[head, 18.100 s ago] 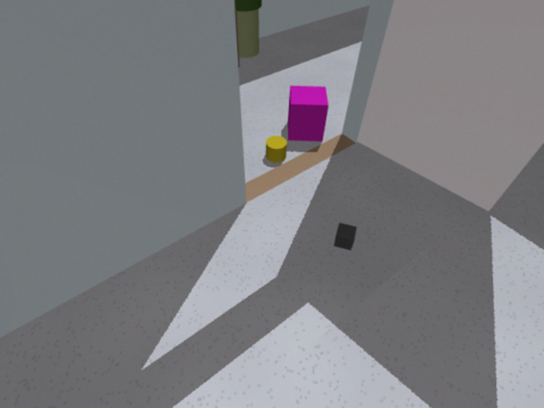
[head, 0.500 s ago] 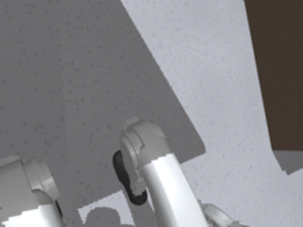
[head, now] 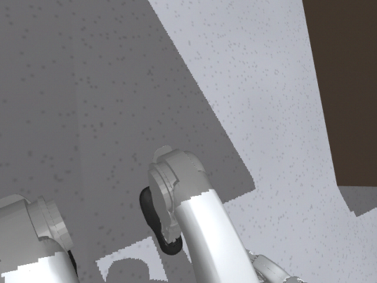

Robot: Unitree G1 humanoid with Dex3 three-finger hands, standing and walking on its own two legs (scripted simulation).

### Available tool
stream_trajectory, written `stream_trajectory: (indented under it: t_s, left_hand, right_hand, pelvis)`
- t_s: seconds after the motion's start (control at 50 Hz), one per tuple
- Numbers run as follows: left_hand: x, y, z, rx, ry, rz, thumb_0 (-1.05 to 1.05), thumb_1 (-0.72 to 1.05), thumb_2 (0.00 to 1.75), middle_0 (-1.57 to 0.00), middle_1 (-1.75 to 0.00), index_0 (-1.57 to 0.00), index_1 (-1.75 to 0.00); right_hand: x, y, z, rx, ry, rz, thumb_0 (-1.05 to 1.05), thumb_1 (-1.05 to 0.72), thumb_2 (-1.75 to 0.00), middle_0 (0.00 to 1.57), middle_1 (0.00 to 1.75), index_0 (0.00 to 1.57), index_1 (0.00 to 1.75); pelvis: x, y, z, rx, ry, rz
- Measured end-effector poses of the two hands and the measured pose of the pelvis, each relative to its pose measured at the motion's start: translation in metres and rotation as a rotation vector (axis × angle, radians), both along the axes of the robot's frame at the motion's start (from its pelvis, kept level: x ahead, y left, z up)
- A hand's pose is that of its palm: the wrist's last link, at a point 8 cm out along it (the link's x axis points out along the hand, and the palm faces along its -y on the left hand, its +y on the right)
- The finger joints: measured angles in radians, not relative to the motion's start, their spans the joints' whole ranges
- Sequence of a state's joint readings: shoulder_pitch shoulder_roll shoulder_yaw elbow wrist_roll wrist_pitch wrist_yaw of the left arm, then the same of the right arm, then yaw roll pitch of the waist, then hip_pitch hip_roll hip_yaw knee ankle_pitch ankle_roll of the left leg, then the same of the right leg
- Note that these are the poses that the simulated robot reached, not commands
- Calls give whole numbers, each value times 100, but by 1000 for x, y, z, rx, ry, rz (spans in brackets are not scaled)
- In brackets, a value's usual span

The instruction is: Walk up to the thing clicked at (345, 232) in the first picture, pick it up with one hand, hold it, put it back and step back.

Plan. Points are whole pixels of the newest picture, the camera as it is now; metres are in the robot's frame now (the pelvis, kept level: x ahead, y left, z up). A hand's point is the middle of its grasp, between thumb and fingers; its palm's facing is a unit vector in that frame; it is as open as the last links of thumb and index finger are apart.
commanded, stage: close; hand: left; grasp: from above
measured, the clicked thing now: out of the picture +0.44 +0.32 -0.28
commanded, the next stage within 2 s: settle in 0.24 s
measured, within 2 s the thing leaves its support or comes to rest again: leaves its support in 0.72 s
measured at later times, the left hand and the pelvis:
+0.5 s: hand out of the picture +0.43 +0.33 -0.24, palm faces -0.39 -0.24 -0.89, open 10.8 cm; pelvis +0.00 +0.00 +0.00, yaw +0 degrees
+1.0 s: hand out of the picture +0.43 +0.34 -0.17, palm faces -0.34 -0.22 -0.92, open 10.7 cm; pelvis +0.01 +0.00 +0.01, yaw +3 degrees
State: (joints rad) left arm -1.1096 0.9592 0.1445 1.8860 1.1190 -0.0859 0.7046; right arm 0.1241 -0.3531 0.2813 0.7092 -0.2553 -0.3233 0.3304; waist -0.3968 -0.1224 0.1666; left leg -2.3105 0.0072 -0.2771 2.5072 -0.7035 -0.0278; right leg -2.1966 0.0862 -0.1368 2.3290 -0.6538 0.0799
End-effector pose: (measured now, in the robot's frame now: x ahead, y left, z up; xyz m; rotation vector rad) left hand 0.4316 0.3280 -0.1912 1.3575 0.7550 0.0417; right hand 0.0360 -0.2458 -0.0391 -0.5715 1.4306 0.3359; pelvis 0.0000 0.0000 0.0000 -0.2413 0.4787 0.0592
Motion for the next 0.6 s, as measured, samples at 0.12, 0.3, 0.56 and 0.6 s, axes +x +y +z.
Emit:
stream_trajectory:
  t_s: [0.12,0.3,0.56,0.6]
  left_hand:
    - [0,1,1,3,-5,-4,0,-20,69,-55,-69,-53,-69]
    - [1,1,3,5,-8,-6,0,-17,70,-58,-69,-55,-69]
    - [1,2,5,4,-12,-16,0,-15,70,-62,-69,-59,-71]
    - [1,2,5,4,-16,-16,0,-15,69,-63,-68,-60,-70]
  right_hand:
    - [0,0,0,1,0,4,0,-90,-90,20,30,20,30]
    - [-2,0,1,-4,8,-2,0,-90,-90,20,30,20,30]
    - [-1,1,2,-11,10,-18,0,-92,-91,20,30,20,30]
    - [-1,0,2,-12,11,-24,0,-92,-91,20,30,20,30]
  pelvis:
    - [0,-1,1,1,-1,-1]
    - [0,-1,2,1,4,-1]
    - [1,-1,4,-1,14,1]
    - [2,-1,4,0,18,2]
